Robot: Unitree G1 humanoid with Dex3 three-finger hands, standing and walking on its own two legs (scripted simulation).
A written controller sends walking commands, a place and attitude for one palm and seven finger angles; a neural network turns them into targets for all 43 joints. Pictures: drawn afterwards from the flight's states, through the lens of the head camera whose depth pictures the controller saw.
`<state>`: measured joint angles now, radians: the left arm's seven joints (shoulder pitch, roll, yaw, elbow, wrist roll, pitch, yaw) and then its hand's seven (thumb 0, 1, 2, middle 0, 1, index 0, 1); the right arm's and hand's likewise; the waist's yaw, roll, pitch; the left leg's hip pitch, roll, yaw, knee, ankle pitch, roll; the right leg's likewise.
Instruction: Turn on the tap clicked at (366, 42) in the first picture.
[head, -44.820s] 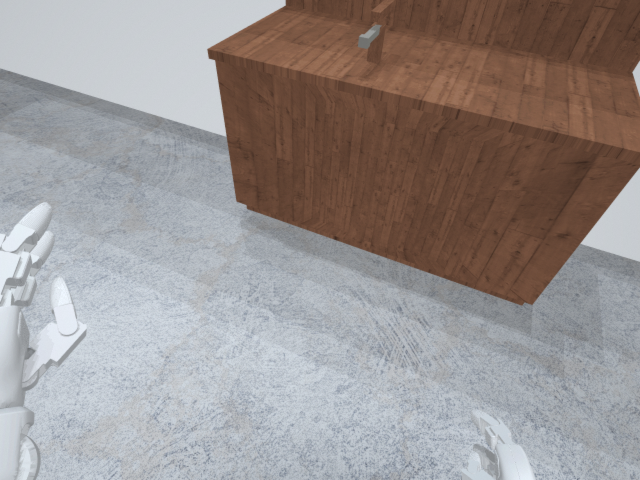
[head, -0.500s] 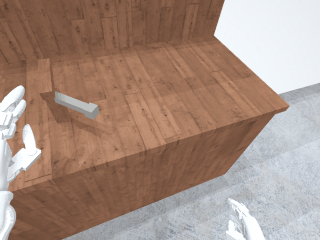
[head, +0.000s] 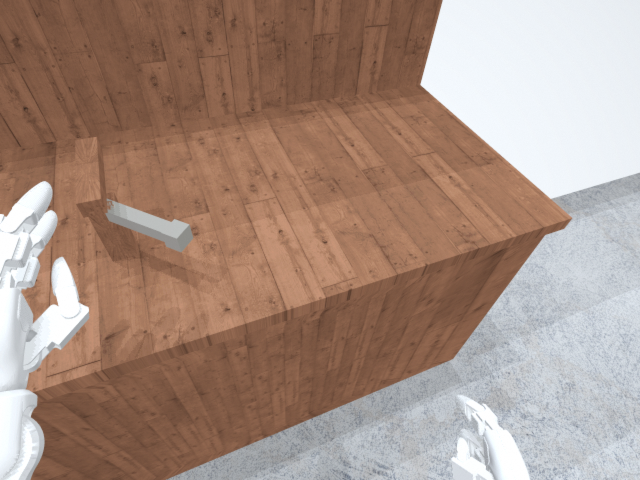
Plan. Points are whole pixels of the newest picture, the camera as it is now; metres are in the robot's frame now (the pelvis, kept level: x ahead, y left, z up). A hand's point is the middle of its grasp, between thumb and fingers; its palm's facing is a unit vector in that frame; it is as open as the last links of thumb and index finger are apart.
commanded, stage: look again from close up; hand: left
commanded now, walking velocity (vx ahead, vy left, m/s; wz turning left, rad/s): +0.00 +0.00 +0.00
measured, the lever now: (177, 235) +0.39 +0.23 +0.08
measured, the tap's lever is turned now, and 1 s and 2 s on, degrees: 45 45 45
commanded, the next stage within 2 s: come to a stop and stand still in 0.06 s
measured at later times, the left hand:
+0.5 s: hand (82, 301) +0.22 +0.24 +0.18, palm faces +0.41 -0.84 -0.36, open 7.4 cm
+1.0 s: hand (89, 309) +0.22 +0.24 +0.16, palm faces +0.41 -0.86 -0.32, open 7.4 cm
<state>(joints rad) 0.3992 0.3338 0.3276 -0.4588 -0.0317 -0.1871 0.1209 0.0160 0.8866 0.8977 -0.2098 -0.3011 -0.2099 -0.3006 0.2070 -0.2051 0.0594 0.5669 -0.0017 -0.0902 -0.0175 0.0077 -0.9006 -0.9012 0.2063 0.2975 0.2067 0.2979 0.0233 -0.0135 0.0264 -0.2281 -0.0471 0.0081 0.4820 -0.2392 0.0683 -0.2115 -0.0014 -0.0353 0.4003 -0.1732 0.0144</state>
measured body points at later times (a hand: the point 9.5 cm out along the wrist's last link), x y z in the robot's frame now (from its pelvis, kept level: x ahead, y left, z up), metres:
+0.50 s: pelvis -0.01 -0.01 +0.00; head +0.01 +0.00 +0.45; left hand +0.19 +0.28 +0.20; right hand +0.17 -0.23 -0.07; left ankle +0.01 +0.07 -0.74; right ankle +0.03 -0.13 -0.74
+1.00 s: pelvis +0.01 -0.01 +0.00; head +0.02 +0.01 +0.45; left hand +0.19 +0.28 +0.18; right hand +0.20 -0.22 -0.05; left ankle +0.01 +0.07 -0.74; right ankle +0.03 -0.13 -0.74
